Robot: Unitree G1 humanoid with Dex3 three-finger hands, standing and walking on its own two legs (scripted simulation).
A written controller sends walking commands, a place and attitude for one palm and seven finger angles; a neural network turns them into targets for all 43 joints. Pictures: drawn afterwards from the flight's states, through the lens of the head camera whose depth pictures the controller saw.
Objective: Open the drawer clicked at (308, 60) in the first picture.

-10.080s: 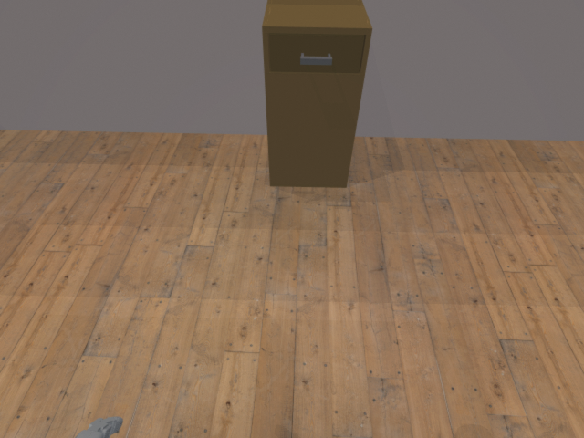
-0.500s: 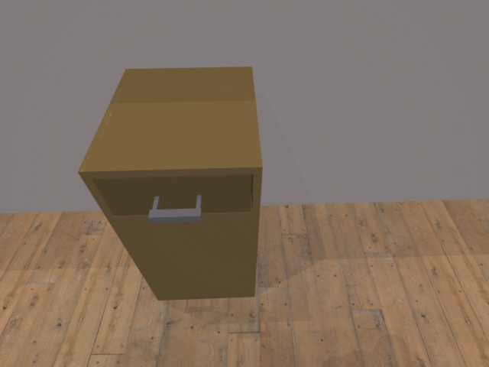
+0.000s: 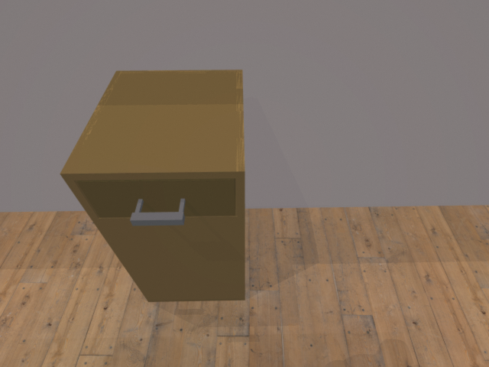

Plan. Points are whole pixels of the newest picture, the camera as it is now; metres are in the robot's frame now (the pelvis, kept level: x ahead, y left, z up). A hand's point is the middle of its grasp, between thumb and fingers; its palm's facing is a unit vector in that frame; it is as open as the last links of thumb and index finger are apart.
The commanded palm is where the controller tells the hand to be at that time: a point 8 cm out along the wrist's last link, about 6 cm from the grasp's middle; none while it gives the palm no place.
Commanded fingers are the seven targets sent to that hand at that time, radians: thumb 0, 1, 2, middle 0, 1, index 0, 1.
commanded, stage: come to a stop and stand still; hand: left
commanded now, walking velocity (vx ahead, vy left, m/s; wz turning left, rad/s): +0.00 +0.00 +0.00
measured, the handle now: (159, 211) +0.46 +0.23 -0.09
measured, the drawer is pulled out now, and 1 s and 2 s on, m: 0.00 0.00 0.00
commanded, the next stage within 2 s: look again from close up in 0.62 s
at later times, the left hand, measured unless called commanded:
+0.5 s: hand out of the picture -0.03 +0.14 -0.17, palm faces +0.05 -0.98 -0.18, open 7.4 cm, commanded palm none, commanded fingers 0.00 0.90 0.90 -0.20 -0.30 -0.20 -0.30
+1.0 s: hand out of the picture -0.04 +0.14 -0.18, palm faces +0.05 -0.98 -0.17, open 7.4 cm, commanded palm none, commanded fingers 0.00 0.90 0.90 -0.20 -0.30 -0.20 -0.30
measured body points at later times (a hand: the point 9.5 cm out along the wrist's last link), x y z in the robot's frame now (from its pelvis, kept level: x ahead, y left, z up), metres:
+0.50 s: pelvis -0.01 -0.02 +0.00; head +0.00 -0.02 +0.45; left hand -0.03 +0.19 -0.16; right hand -0.02 -0.23 -0.16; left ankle -0.06 +0.12 -0.74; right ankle -0.05 -0.10 -0.74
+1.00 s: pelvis -0.02 -0.02 +0.00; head -0.01 -0.02 +0.45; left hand -0.04 +0.19 -0.16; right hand -0.03 -0.22 -0.16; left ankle -0.06 +0.12 -0.74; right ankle -0.05 -0.10 -0.74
